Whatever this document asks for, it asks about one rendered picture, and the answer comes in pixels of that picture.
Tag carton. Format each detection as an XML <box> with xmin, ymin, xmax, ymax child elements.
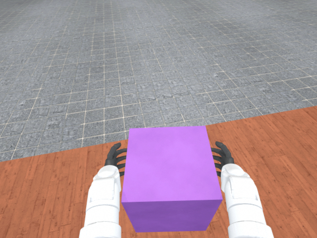
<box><xmin>121</xmin><ymin>126</ymin><xmax>223</xmax><ymax>233</ymax></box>

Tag robot right forearm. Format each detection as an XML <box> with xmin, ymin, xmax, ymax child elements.
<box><xmin>221</xmin><ymin>164</ymin><xmax>274</xmax><ymax>238</ymax></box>

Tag robot left hand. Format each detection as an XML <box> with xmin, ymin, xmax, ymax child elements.
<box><xmin>104</xmin><ymin>142</ymin><xmax>127</xmax><ymax>176</ymax></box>

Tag robot left forearm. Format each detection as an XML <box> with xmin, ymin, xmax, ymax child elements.
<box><xmin>79</xmin><ymin>165</ymin><xmax>121</xmax><ymax>238</ymax></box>

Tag robot right hand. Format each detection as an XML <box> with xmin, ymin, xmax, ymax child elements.
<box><xmin>211</xmin><ymin>141</ymin><xmax>235</xmax><ymax>177</ymax></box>

